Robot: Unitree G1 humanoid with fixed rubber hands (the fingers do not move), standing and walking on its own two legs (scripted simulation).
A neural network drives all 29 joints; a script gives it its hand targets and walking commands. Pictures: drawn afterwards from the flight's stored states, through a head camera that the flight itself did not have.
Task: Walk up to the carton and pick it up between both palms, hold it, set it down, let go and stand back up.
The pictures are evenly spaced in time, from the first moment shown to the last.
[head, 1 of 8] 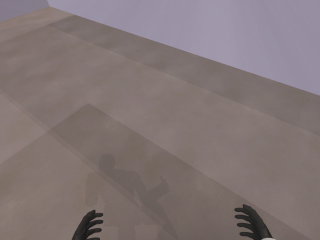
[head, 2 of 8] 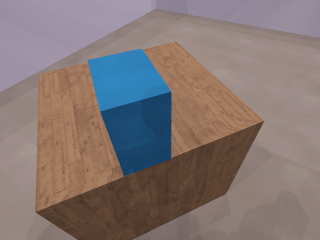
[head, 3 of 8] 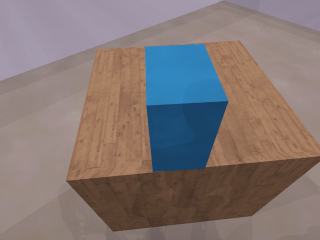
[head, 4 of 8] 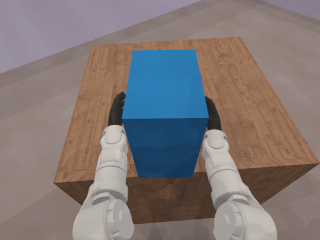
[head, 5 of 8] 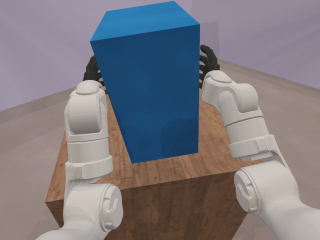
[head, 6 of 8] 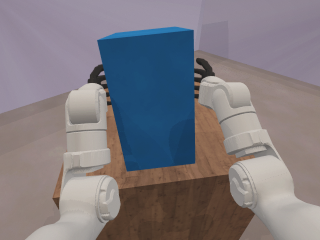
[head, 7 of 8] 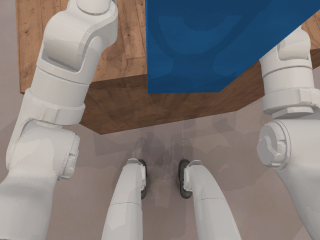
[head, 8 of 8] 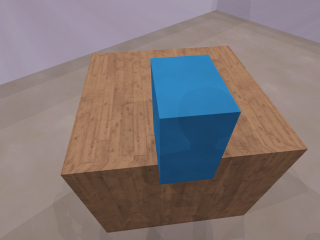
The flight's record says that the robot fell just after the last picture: no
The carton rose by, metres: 0.24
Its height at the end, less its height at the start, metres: +0.00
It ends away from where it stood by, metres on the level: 0.08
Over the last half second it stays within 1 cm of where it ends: yes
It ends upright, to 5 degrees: yes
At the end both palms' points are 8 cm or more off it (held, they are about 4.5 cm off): yes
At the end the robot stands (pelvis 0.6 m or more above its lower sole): yes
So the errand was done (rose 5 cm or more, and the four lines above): yes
